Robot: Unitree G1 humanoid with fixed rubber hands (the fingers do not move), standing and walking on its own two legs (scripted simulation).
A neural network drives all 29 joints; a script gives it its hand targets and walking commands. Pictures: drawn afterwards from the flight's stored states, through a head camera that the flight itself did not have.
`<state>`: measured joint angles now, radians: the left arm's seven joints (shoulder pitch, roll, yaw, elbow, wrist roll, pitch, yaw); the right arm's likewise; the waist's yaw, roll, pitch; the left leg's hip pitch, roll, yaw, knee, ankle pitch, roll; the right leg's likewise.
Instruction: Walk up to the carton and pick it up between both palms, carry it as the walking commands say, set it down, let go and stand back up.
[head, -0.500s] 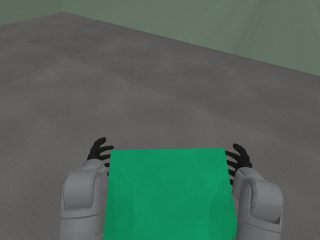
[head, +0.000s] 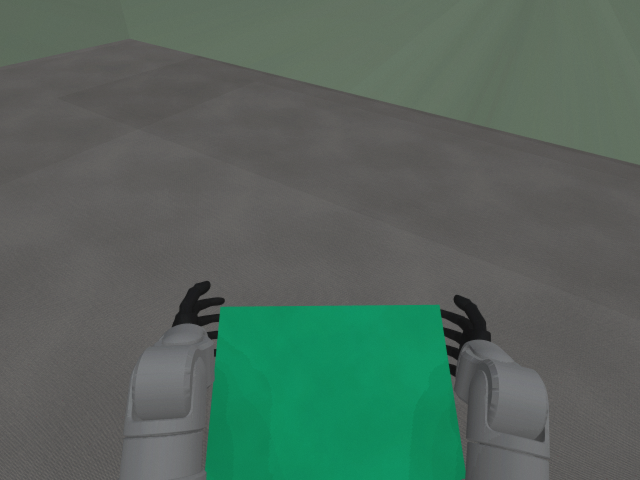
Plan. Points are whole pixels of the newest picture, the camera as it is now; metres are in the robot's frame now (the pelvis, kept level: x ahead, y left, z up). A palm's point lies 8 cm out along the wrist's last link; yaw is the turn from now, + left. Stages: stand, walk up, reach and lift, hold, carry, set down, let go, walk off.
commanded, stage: carry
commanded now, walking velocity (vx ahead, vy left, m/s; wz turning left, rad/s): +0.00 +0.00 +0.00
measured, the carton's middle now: (328, 402) +0.25 -0.01 -0.01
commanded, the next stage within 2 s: none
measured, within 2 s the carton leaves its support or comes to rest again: neither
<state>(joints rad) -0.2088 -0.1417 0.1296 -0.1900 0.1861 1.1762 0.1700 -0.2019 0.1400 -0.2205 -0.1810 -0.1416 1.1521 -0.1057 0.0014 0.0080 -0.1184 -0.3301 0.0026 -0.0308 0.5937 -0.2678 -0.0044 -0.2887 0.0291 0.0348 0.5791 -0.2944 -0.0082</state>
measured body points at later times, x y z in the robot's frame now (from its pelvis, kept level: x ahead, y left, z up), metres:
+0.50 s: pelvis +0.00 +0.00 +0.00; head -0.05 +0.00 +0.45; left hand +0.28 +0.17 +0.06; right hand +0.27 -0.17 +0.06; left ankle +0.03 +0.12 -0.73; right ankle +0.01 -0.12 -0.73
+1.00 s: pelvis -0.01 +0.00 +0.00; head -0.05 +0.00 +0.45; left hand +0.27 +0.17 +0.06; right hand +0.27 -0.17 +0.04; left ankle +0.03 +0.12 -0.73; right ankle +0.01 -0.12 -0.73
